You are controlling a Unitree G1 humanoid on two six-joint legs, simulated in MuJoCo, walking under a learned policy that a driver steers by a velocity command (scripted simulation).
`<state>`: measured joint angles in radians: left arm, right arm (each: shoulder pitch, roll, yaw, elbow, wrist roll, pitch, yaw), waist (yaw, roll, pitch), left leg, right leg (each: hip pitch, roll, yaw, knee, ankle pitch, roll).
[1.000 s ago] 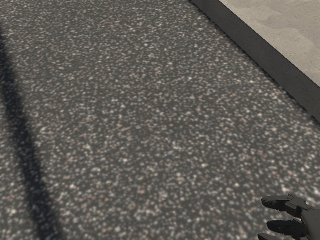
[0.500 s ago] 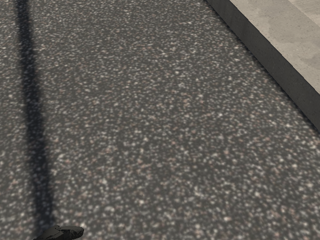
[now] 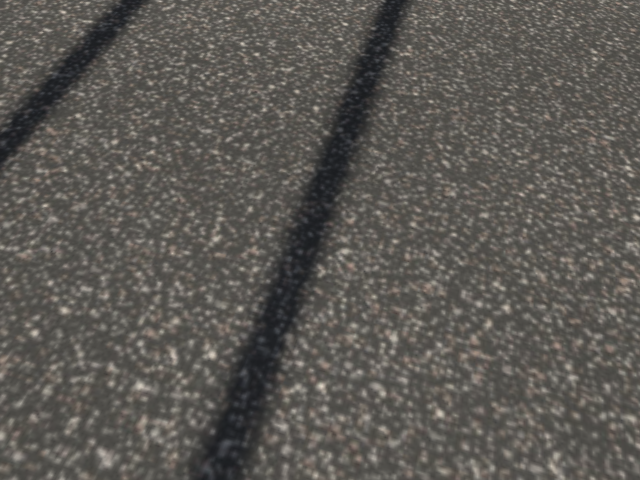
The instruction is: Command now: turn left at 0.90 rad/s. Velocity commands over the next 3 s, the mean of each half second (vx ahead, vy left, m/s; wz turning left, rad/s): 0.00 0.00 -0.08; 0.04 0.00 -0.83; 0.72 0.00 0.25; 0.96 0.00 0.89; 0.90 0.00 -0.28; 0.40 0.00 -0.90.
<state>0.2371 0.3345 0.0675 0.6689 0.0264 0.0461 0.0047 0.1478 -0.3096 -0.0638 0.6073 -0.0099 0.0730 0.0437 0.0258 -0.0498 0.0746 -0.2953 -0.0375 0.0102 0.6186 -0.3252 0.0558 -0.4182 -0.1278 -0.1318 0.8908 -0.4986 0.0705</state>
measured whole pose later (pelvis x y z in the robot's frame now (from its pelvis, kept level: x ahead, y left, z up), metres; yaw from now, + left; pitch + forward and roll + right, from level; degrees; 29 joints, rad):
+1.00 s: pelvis +0.05 +0.02 +0.02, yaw -34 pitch +1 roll -1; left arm 0.22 0.37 0.09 0.69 0.04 0.05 -0.03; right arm 0.18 -0.32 -0.02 0.68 -0.03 0.01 -0.03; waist 0.01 -0.03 0.04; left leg -0.25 -0.05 -0.06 0.44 -0.21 0.04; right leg -0.42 0.16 0.19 0.94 -0.41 -0.01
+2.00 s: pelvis +0.58 -0.17 +0.00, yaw +4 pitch +1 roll +1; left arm 0.10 0.25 -0.02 0.62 0.07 -0.06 -0.01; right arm 0.43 -0.32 -0.06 0.83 -0.01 -0.04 0.01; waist -0.04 0.00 0.04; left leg -0.10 -0.24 -0.08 0.40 -0.29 0.19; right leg -0.71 -0.16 0.09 1.06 -0.26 0.06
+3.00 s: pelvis +1.27 -0.22 +0.02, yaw -35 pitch +1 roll +1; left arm 0.11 0.32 0.07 0.61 0.03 0.08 -0.10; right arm 0.35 -0.35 -0.07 0.75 -0.03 -0.05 -0.02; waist -0.05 0.02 -0.03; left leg -0.20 0.11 0.27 0.38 -0.19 -0.01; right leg -0.56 -0.07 -0.05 0.93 -0.29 -0.02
